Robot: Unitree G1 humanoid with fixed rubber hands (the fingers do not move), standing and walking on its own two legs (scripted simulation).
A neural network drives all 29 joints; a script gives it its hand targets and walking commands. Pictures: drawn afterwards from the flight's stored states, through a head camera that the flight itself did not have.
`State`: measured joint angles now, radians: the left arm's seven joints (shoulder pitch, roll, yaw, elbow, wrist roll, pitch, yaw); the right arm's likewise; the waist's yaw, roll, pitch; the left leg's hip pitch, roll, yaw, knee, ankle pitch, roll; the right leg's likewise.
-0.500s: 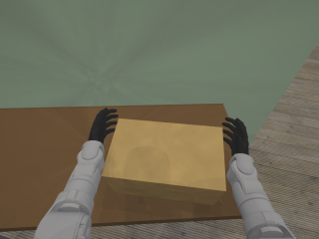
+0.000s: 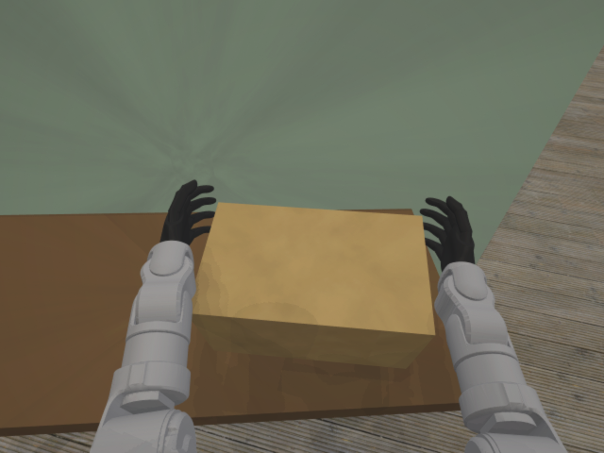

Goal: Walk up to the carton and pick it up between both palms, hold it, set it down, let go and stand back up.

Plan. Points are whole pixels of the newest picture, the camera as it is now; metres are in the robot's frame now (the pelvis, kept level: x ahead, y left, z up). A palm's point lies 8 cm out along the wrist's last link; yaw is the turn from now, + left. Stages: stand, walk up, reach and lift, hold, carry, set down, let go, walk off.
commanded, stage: reach and lift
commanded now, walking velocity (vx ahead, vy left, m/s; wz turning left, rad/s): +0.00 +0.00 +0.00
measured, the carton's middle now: (313, 286) +0.34 -0.01 +0.04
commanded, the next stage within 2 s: hold in 1.24 s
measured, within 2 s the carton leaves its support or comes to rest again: neither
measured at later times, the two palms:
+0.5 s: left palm (168, 218) +0.36 +0.18 +0.15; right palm (457, 229) +0.35 -0.19 +0.15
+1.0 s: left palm (158, 214) +0.35 +0.19 +0.17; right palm (459, 218) +0.35 -0.18 +0.17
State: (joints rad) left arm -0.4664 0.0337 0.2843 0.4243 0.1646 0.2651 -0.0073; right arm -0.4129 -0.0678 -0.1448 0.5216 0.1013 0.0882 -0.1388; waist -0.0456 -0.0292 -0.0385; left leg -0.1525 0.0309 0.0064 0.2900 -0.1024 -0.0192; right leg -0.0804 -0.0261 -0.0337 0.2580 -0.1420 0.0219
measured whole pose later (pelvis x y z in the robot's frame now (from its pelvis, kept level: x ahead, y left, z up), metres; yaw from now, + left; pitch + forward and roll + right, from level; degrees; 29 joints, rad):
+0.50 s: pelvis +0.01 +0.00 +0.00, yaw +0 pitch -8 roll +0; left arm -0.46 0.01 0.32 0.10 0.31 0.58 -0.08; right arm -0.49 -0.09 -0.08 0.46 0.13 0.21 -0.13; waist -0.07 -0.06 0.05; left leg -0.02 0.04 0.02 0.31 -0.15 -0.03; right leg 0.06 -0.02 -0.03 0.26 -0.17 0.02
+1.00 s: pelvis -0.01 -0.01 +0.00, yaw +0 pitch -9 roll +0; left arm -0.56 0.03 0.39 0.18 0.35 0.62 -0.12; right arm -0.58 -0.07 -0.12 0.51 0.08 0.23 -0.13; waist -0.06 -0.07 0.05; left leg -0.02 0.04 0.01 0.27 -0.10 -0.03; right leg 0.05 -0.02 -0.03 0.26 -0.15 0.01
